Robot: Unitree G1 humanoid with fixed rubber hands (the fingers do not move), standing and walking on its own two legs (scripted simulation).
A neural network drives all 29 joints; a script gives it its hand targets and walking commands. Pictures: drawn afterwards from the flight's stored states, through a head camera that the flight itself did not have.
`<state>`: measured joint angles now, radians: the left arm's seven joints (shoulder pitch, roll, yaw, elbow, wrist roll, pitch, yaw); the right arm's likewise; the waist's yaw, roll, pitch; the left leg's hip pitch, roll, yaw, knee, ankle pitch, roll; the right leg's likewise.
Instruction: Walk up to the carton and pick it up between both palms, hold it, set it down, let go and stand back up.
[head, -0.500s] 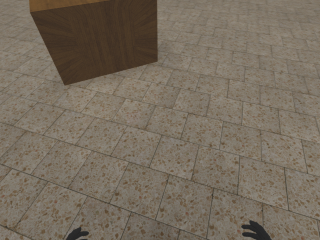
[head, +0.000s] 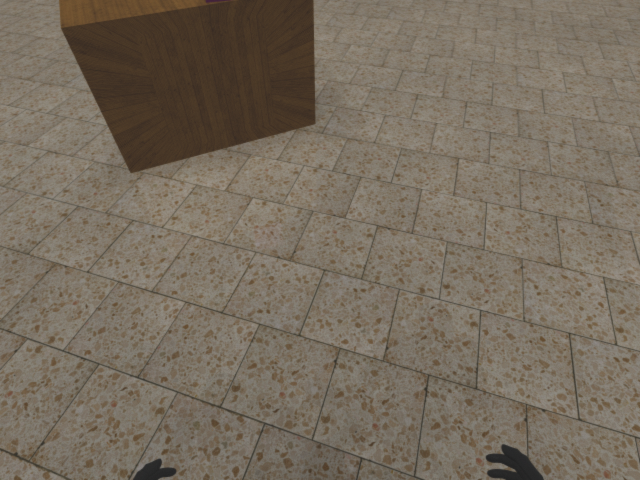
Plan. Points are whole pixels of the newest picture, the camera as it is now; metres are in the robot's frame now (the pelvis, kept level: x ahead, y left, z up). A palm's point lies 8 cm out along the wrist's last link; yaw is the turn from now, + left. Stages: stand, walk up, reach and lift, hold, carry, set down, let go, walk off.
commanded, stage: stand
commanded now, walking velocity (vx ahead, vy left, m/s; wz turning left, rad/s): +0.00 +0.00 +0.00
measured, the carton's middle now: out of the picture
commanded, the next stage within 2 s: walk up in 0.08 s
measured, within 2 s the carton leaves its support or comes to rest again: neither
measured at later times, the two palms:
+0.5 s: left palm out of the picture +0.05 +0.32 -0.10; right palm (521, 470) +0.14 -0.23 -0.08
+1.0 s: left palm (128, 309) +0.40 +0.33 -0.09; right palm (459, 400) +0.24 -0.19 -0.12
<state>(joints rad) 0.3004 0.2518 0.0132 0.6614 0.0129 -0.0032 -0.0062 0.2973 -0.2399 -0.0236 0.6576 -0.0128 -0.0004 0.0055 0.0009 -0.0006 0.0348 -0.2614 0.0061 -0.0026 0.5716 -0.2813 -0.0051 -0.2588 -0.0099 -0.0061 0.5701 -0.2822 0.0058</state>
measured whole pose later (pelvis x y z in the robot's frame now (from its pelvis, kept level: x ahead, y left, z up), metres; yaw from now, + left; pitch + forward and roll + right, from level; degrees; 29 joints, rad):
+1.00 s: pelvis +0.26 +0.07 -0.01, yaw +11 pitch -1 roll +1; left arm 0.17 0.25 0.04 0.62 0.05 -0.03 -0.07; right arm 0.58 -0.24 -0.04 0.79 -0.05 -0.08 0.01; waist -0.09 -0.03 0.04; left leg 0.09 0.05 0.04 0.38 -0.44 -0.03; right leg -0.54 -0.08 -0.06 0.59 -0.08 -0.03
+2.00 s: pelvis +0.80 +0.13 -0.02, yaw +19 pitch -2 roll +1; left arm 0.25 0.28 0.04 0.60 0.05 -0.05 -0.06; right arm 0.50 -0.29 -0.05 0.73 -0.05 -0.05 0.01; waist -0.05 0.00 0.06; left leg -0.14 0.11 0.03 0.79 -0.49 0.01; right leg -0.46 -0.07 -0.07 0.68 -0.18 -0.02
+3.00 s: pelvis +1.22 +0.15 +0.00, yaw +21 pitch -3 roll +0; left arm 0.35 0.27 0.03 0.67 0.03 -0.03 -0.02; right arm 0.41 -0.29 -0.05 0.65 -0.03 -0.01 0.01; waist 0.02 0.03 0.06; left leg -0.48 0.06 0.01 1.13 -0.40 0.01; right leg -0.28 -0.03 -0.10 0.58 -0.26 -0.04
